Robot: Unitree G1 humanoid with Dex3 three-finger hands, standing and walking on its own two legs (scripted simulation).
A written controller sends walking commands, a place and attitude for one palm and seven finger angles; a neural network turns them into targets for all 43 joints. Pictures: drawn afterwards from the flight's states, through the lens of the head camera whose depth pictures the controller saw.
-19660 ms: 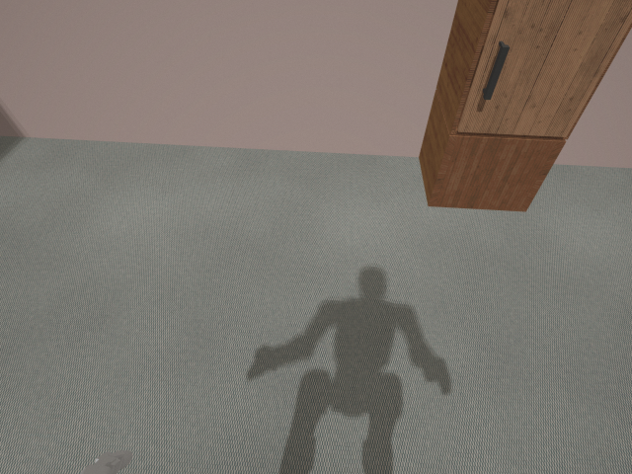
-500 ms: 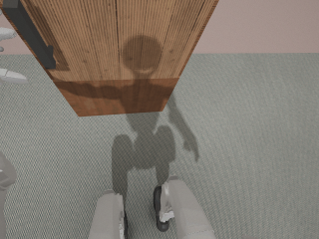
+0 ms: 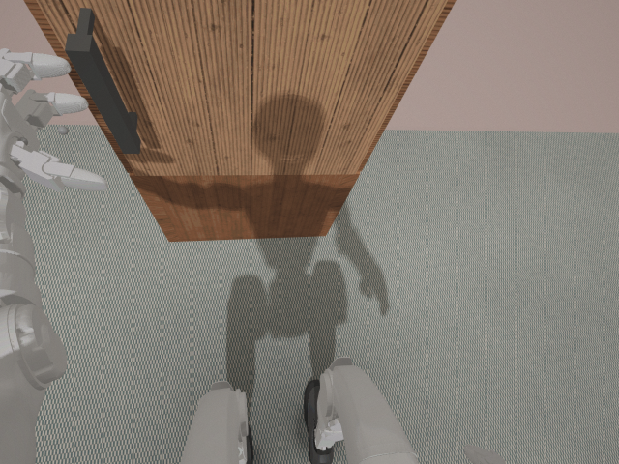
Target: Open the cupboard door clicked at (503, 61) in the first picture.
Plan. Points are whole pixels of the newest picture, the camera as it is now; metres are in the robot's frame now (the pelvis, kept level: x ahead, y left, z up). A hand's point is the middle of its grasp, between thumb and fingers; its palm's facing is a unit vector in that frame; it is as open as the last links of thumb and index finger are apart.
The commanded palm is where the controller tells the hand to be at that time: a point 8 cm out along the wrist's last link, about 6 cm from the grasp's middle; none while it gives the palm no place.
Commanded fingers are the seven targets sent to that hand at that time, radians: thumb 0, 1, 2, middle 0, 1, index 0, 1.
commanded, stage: move the hooked fingers beside the handle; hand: left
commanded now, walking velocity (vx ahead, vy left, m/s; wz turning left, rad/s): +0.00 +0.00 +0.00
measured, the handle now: (111, 90) +0.56 +0.21 +0.03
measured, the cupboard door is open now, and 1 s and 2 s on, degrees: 0 0 0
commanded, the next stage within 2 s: slide the fingers in behind the handle in 0.22 s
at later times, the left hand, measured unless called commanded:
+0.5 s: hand (53, 133) +0.49 +0.26 +0.04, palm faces -0.01 -1.00 -0.04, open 14.0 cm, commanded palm +0.48 +0.28 +0.03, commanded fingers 0.00 -0.50 0.30 -0.30 -1.20 -0.30 -1.20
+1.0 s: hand (94, 127) +0.51 +0.22 +0.03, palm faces +0.00 -1.00 -0.01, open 14.0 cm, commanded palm +0.49 +0.25 +0.03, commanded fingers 0.00 -0.50 0.30 -0.30 -1.20 -0.30 -1.20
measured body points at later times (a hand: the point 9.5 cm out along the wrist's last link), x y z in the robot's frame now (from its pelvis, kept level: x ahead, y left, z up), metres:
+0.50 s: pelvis +0.00 -0.01 +0.00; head +0.17 +0.04 +0.41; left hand +0.49 +0.31 +0.04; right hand +0.03 -0.28 -0.10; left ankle -0.01 +0.08 -0.62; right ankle +0.06 -0.12 -0.62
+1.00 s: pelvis +0.00 +0.00 +0.00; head +0.18 +0.04 +0.41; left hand +0.50 +0.27 +0.03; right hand +0.03 -0.26 -0.11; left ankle -0.01 +0.08 -0.62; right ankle +0.06 -0.12 -0.62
